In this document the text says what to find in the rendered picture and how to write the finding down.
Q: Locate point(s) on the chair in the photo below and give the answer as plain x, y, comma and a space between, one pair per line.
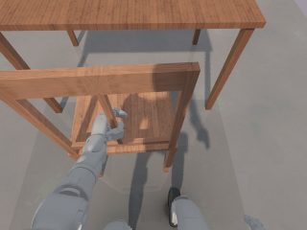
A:
141, 90

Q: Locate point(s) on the right robot hand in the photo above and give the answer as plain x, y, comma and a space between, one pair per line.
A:
254, 223

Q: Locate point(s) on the left robot hand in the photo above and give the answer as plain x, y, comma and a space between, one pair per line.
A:
102, 127

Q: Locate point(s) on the robot left forearm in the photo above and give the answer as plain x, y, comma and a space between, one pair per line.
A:
85, 172

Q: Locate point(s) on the left robot upper arm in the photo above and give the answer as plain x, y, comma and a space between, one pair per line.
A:
62, 212

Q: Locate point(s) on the right robot thigh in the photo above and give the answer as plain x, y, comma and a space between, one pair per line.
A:
187, 215

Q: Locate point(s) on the table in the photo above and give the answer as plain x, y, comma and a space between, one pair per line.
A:
101, 15

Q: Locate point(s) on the right robot shin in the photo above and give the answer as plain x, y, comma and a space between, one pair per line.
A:
181, 197

